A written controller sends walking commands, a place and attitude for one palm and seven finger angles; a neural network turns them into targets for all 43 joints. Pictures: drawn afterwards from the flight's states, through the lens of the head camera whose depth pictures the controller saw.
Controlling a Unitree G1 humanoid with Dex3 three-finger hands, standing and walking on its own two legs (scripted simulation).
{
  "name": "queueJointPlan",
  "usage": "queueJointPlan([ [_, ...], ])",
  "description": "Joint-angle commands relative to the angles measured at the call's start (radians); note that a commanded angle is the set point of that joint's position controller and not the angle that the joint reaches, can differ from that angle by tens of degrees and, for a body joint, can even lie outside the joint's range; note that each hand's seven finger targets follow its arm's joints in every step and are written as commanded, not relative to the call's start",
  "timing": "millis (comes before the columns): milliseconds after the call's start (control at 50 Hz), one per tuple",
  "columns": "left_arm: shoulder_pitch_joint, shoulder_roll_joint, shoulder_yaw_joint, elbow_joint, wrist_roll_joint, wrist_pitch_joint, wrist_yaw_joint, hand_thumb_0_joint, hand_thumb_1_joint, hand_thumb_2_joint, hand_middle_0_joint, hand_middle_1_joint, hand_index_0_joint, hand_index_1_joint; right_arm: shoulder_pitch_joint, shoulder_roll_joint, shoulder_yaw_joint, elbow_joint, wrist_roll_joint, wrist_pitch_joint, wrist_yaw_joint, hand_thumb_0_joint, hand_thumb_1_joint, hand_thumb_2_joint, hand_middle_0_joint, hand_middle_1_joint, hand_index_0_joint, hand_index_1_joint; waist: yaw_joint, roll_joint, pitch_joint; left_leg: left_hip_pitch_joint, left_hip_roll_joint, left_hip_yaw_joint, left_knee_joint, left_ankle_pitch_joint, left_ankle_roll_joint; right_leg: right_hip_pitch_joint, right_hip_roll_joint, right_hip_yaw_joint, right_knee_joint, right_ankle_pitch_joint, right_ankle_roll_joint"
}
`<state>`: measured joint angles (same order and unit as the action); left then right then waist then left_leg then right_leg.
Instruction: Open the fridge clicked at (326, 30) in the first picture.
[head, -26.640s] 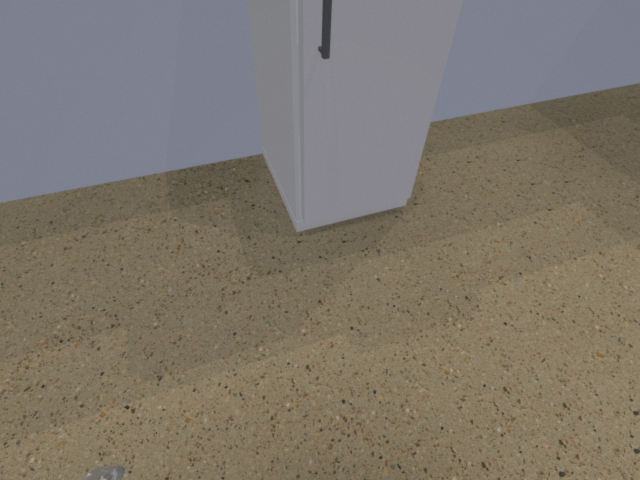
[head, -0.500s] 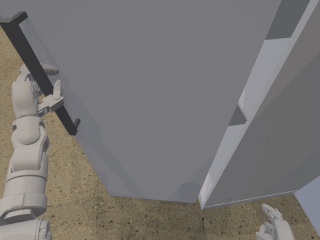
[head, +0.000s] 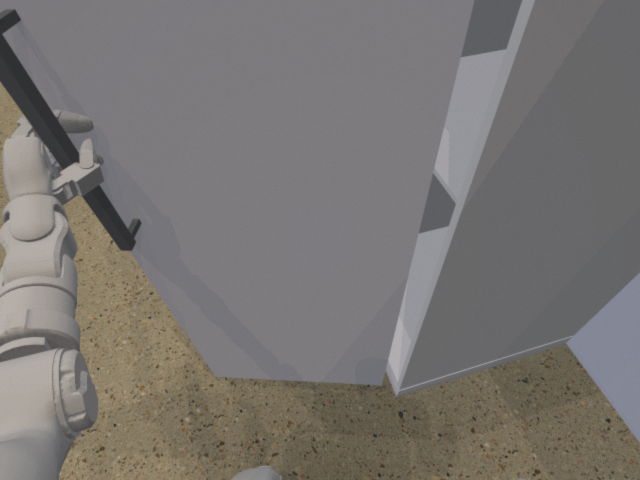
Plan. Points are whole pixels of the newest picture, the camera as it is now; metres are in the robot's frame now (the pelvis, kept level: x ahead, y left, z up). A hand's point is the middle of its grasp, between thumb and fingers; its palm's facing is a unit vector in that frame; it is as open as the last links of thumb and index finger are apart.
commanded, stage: stop walking and hold the door back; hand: left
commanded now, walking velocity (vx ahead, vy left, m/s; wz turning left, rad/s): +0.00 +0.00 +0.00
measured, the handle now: (80, 155) +0.47 +0.30 +0.18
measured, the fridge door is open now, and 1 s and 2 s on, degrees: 70 70 69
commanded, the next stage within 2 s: loosen the grip on the handle in 0.40 s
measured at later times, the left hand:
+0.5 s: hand (88, 182) +0.43 +0.28 +0.17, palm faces +0.31 -0.92 -0.25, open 5.3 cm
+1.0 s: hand (83, 187) +0.44 +0.29 +0.15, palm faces +0.33 -0.91 -0.23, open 13.5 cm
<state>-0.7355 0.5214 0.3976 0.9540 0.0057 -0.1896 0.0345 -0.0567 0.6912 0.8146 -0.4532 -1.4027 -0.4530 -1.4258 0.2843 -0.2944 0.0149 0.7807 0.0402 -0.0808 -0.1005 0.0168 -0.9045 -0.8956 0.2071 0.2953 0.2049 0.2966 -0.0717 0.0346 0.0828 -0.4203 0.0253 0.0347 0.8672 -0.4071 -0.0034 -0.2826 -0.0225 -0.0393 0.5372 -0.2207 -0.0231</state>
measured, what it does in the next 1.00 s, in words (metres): steps on the spot: left foot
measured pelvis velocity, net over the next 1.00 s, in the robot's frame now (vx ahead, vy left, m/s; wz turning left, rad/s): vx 0.03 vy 0.02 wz -0.02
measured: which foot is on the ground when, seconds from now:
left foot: up 0.00-0.10, down 0.12-1.00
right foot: down 0.00-1.00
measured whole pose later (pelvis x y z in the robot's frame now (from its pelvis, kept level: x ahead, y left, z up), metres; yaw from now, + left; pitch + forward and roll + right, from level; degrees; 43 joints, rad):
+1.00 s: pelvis +0.03 +0.02 -0.01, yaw -1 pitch +5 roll +0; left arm -0.50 0.48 0.38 0.58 -0.02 -0.25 -0.03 -0.01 -0.46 0.24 -0.43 -1.33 -0.35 -1.27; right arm 0.29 -0.27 0.00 0.71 0.02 -0.12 -0.08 0.02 -0.90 -0.90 0.20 0.29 0.20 0.30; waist -0.02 -0.01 -0.02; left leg -0.44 0.05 0.05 0.62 -0.27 -0.01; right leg -0.41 -0.01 -0.03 0.61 -0.29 0.00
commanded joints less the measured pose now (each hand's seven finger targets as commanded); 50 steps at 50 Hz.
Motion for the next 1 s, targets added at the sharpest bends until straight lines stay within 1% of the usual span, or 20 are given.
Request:
queueJointPlan([
  [0, -0.278, 0.389, 0.102, -0.239, -0.010, -0.068, 0.041, 0.000, 0.900, 0.900, -0.450, -1.400, -0.450, -1.400, -0.047, -0.124, -0.043, -0.145, -0.018, -0.058, -0.013, 0.000, -0.900, -0.900, 0.200, 0.300, 0.200, 0.300, 0.079, -0.190, -0.284, 0.143, -0.014, 0.051, -0.233, 0.137, -0.008, 0.089, -0.190, 0.145, -0.220, -0.033, -0.069],
  [60, -0.238, 0.314, 0.046, -0.353, -0.017, -0.075, 0.037, 0.000, 0.900, 0.900, -0.450, -1.400, -0.450, -1.400, -0.048, -0.136, -0.060, -0.158, -0.011, -0.048, -0.009, 0.000, -0.900, -0.900, 0.200, 0.300, 0.200, 0.300, 0.063, -0.100, -0.269, 0.269, 0.016, 0.010, -0.428, 0.257, -0.002, 0.047, -0.135, 0.107, -0.156, -0.065, -0.017],
  [100, -0.215, 0.289, 0.038, -0.428, -0.020, -0.079, 0.033, 0.000, 0.900, 0.900, -0.450, -1.400, -0.450, -1.400, -0.061, -0.158, -0.072, -0.187, -0.002, -0.042, -0.002, 0.000, -0.900, -0.900, 0.200, 0.300, 0.200, 0.300, 0.078, -0.001, -0.276, 0.254, 0.116, -0.105, -0.481, 0.358, 0.039, 0.045, -0.037, 0.077, -0.075, -0.061, 0.021],
  [120, -0.129, 0.219, -0.001, -0.422, -0.022, -0.080, 0.027, 0.000, 0.900, 0.900, -0.450, -1.400, -0.450, -1.400, -0.072, -0.139, -0.067, -0.198, -0.001, -0.037, 0.001, 0.000, -0.900, -0.900, 0.200, 0.300, 0.200, 0.300, 0.072, 0.106, -0.271, 0.242, 0.159, -0.157, -0.509, 0.334, 0.064, 0.029, 0.002, 0.046, -0.025, -0.064, 0.034],
  [140, -0.152, 0.240, 0.008, -0.488, -0.028, -0.086, 0.030, 0.000, 0.900, 0.900, -0.450, -1.400, -0.450, -1.400, -0.084, -0.131, -0.059, -0.203, -0.004, -0.033, -0.002, 0.000, -0.900, -0.900, 0.200, 0.300, 0.200, 0.300, 0.073, 0.209, -0.267, 0.191, 0.206, -0.230, -0.555, 0.363, 0.103, 0.064, 0.018, 0.015, 0.053, -0.048, 0.043],
  [160, -0.141, 0.314, 0.072, -0.505, -0.013, -0.088, 0.041, 0.000, 0.900, 0.900, -0.450, -1.400, -0.450, -1.400, -0.081, -0.135, -0.065, -0.200, -0.009, -0.032, -0.004, 0.000, -0.900, -0.900, 0.200, 0.300, 0.200, 0.300, 0.084, 0.194, -0.276, 0.179, 0.237, -0.242, -0.550, 0.397, 0.116, 0.076, 0.018, 0.019, 0.079, -0.084, 0.045],
  [240, -0.097, 0.233, 0.005, -0.622, -0.014, -0.067, 0.041, 0.000, 0.900, 0.900, -0.450, -1.400, -0.450, -1.400, -0.073, -0.126, -0.062, -0.222, -0.006, -0.036, -0.003, 0.000, -0.900, -0.900, 0.200, 0.300, 0.200, 0.300, 0.068, 0.144, -0.346, 0.220, 0.134, -0.076, -0.392, 0.518, 0.041, 0.161, -0.023, 0.042, -0.055, 0.164, 0.030],
  [280, -0.087, 0.279, 0.051, -0.618, -0.018, -0.054, 0.052, 0.000, 0.900, 0.900, -0.450, -1.400, -0.450, -1.400, -0.072, -0.125, -0.063, -0.221, -0.006, -0.033, -0.005, 0.000, -0.900, -0.900, 0.200, 0.300, 0.200, 0.300, 0.071, 0.066, -0.371, 0.203, 0.108, -0.038, -0.376, 0.402, 0.014, 0.166, -0.045, 0.084, -0.059, 0.203, 0.023],
  [460, -0.195, 0.225, -0.028, -0.480, -0.025, -0.039, 0.052, 0.000, 0.900, 0.900, -0.450, -1.400, -0.450, -1.400, -0.080, -0.113, -0.041, -0.180, -0.011, -0.025, -0.025, 0.000, -0.900, -0.900, 0.200, 0.300, 0.200, 0.300, 0.068, 0.014, -0.313, 0.231, 0.105, -0.056, -0.429, 0.286, 0.027, 0.058, -0.038, 0.085, -0.116, 0.079, 0.035],
  [480, -0.861, 0.809, 0.369, -0.573, 0.117, -0.081, 0.026, 0.000, 0.900, 0.900, -0.450, -1.400, -0.450, -1.400, -0.018, -0.134, -0.116, -0.204, -0.042, -0.057, 0.018, 0.000, -0.900, -0.900, 0.200, 0.300, 0.200, 0.300, 0.106, -0.183, -0.246, 0.164, 0.094, 0.010, -0.379, 0.264, 0.051, 0.062, -0.066, 0.135, -0.181, 0.148, 0.008],
  [500, -0.553, 0.266, 0.024, -0.227, 0.120, 0.007, -0.046, 0.000, 0.779, 0.842, -0.450, -1.400, -0.450, -1.400, -0.071, -0.090, -0.067, -0.223, -0.050, -0.107, 0.025, 0.000, -0.900, -0.900, 0.200, 0.300, 0.200, 0.300, 0.000, -0.169, -0.504, 0.206, -0.016, 0.024, -0.453, 0.459, 0.035, 0.113, 0.023, -0.012, -0.007, 0.291, -0.029],
  [520, -0.344, 0.178, 0.070, -0.301, 0.050, 0.007, -0.080, 0.000, 0.658, 0.783, -0.450, -1.400, -0.450, -1.400, -0.019, -0.108, -0.088, -0.200, -0.012, -0.110, 0.024, 0.000, -0.900, -0.900, 0.200, 0.300, 0.200, 0.300, 0.049, -0.127, -0.501, 0.271, 0.001, -0.011, -0.402, 0.478, 0.018, 0.030, 0.020, -0.040, -0.012, 0.234, -0.011],
  [540, -0.226, 0.194, 0.100, -0.295, 0.020, -0.009, -0.098, 0.000, 0.538, 0.725, -0.450, -1.400, -0.450, -1.400, -0.041, -0.111, -0.075, -0.196, -0.018, -0.121, 0.025, 0.000, -0.900, -0.900, 0.200, 0.300, 0.200, 0.300, 0.105, 0.136, -0.480, 0.344, -0.002, 0.002, -0.393, 0.467, -0.005, 0.012, 0.002, -0.019, -0.039, 0.177, -0.017],
  [560, -0.204, 0.241, 0.129, -0.404, -0.016, -0.045, -0.081, 0.000, 0.417, 0.667, -0.450, -1.400, -0.450, -1.400, -0.026, -0.110, -0.066, -0.198, -0.026, -0.113, 0.027, 0.000, -0.900, -0.900, 0.200, 0.300, 0.200, 0.300, 0.111, 0.161, -0.465, 0.345, -0.001, -0.022, -0.407, 0.371, -0.014, -0.007, 0.016, -0.019, -0.052, 0.101, -0.006],
  [600, -0.241, 0.138, -0.014, -0.469, 0.009, -0.080, -0.047, 0.000, 0.175, 0.550, -0.450, -1.400, -0.450, -1.400, -0.067, -0.098, -0.056, -0.230, -0.028, -0.114, 0.035, 0.000, -0.900, -0.900, 0.200, 0.300, 0.200, 0.300, 0.069, 0.038, -0.334, 0.222, 0.005, -0.025, -0.419, 0.166, 0.009, -0.085, 0.019, -0.016, -0.056, -0.019, 0.002],
  [640, -0.225, 0.155, -0.022, -0.455, 0.030, -0.107, -0.016, 0.000, -0.067, 0.433, -0.450, -1.400, -0.450, -1.400, -0.068, -0.110, -0.057, -0.237, -0.024, -0.111, 0.036, 0.000, -0.900, -0.900, 0.200, 0.300, 0.200, 0.300, 0.056, -0.062, -0.253, 0.144, 0.010, -0.038, -0.430, 0.025, 0.023, -0.117, 0.019, -0.014, -0.060, -0.116, 0.004],
  [720, -0.250, 0.211, -0.017, -0.490, 0.024, -0.115, -0.012, 0.000, -0.550, 0.200, -0.423, -1.367, -0.423, -1.367, -0.074, -0.116, -0.051, -0.245, -0.014, -0.109, 0.022, 0.000, -0.900, -0.900, 0.200, 0.300, 0.200, 0.300, 0.057, -0.017, -0.294, 0.121, -0.010, -0.019, -0.412, -0.037, 0.030, -0.116, 0.016, 0.017, -0.061, -0.185, 0.006],
  [860, -0.245, 0.247, 0.031, -0.604, -0.030, -0.118, -0.022, 0.000, -0.550, 0.200, -0.330, -1.250, -0.330, -1.250, -0.050, -0.120, -0.056, -0.215, -0.021, -0.107, 0.002, 0.000, -0.900, -0.900, 0.200, 0.300, 0.200, 0.300, 0.060, 0.021, -0.400, 0.162, -0.016, 0.001, -0.343, 0.178, 0.038, -0.059, 0.025, 0.024, -0.048, -0.049, 0.007],
  [880, -0.176, 0.317, 0.105, -0.526, -0.022, -0.116, -0.022, 0.000, -0.550, 0.200, -0.317, -1.233, -0.317, -1.233, -0.026, -0.126, -0.062, -0.195, -0.028, -0.099, -0.001, 0.000, -0.900, -0.900, 0.200, 0.300, 0.200, 0.300, 0.068, 0.006, -0.391, 0.136, -0.017, 0.006, -0.326, 0.226, 0.037, -0.051, 0.026, 0.023, -0.035, -0.004, 0.007],
  [980, -0.110, 0.245, 0.068, -0.640, -0.053, -0.102, -0.057, 0.000, -0.550, 0.200, -0.250, -1.150, -0.250, -1.150, -0.022, -0.112, -0.065, -0.212, -0.027, -0.080, 0.004, 0.000, -0.900, -0.900, 0.200, 0.300, 0.200, 0.300, 0.074, 0.046, -0.470, 0.176, -0.023, 0.017, -0.290, 0.390, 0.036, -0.013, 0.028, 0.014, 0.009, 0.189, 0.012],
])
